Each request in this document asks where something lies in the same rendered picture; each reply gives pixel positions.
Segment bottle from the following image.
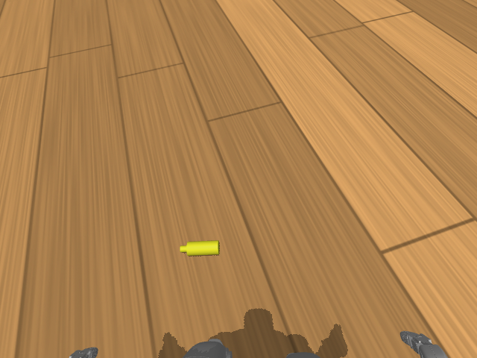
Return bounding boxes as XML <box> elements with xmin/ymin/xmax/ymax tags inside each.
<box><xmin>180</xmin><ymin>240</ymin><xmax>220</xmax><ymax>256</ymax></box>

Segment right robot hand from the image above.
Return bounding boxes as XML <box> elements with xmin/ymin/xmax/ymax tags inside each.
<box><xmin>400</xmin><ymin>331</ymin><xmax>448</xmax><ymax>358</ymax></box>

